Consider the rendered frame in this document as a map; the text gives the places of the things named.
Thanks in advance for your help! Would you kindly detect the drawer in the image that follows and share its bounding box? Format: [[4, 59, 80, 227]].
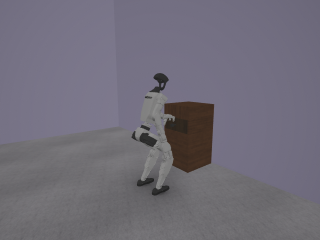
[[165, 117, 188, 134]]

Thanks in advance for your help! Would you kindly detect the cabinet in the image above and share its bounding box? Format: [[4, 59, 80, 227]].
[[164, 101, 214, 173]]

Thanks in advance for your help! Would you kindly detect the left robot forearm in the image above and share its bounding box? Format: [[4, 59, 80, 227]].
[[160, 112, 167, 120]]

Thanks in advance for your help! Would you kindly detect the robot left hand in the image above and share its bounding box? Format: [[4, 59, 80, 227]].
[[163, 114, 175, 126]]

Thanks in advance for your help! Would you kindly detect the right robot upper arm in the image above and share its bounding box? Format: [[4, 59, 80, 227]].
[[151, 93, 168, 121]]

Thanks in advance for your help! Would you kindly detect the left robot thigh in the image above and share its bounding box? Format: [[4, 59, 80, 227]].
[[132, 130, 160, 158]]

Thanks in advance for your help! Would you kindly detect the robot right hand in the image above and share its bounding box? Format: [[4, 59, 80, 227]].
[[161, 141, 173, 162]]

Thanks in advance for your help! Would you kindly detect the robot head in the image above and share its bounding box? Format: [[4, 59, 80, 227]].
[[149, 73, 169, 93]]

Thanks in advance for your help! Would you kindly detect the right robot forearm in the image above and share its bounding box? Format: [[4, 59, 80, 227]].
[[154, 113, 167, 143]]

